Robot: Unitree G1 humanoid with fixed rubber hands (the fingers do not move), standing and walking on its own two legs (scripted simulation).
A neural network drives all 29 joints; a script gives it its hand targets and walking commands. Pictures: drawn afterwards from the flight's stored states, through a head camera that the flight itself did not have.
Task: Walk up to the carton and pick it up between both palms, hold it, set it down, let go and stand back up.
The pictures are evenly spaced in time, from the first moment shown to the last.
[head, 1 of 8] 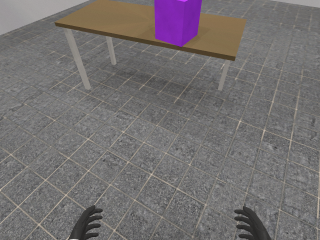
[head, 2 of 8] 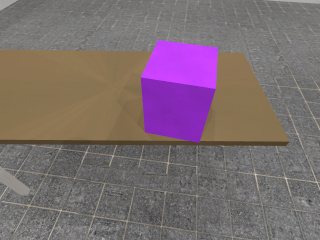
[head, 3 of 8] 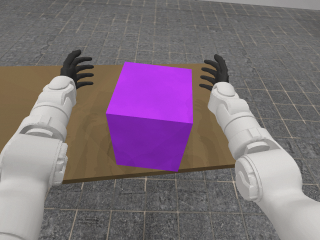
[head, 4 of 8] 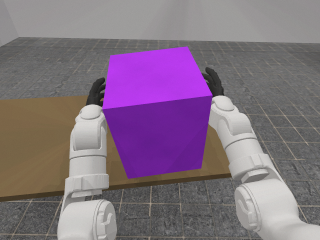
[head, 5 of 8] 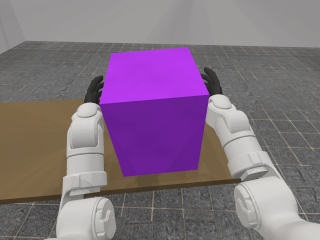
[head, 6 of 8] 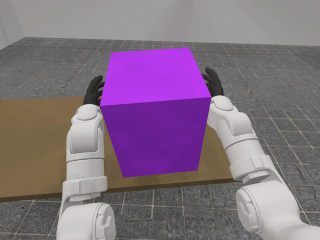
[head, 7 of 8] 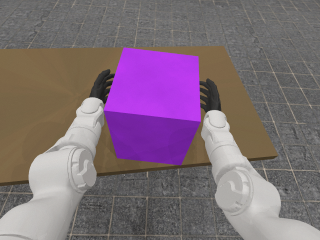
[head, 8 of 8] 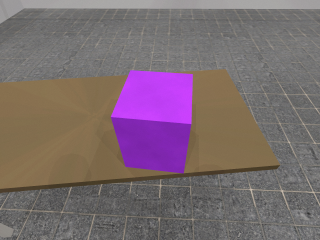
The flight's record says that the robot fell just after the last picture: no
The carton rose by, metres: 0.18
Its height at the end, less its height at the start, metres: +0.00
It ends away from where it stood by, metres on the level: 0.01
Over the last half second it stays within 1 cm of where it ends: yes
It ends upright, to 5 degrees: yes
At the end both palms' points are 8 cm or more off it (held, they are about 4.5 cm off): yes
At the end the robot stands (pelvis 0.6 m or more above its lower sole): yes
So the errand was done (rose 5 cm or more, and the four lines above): yes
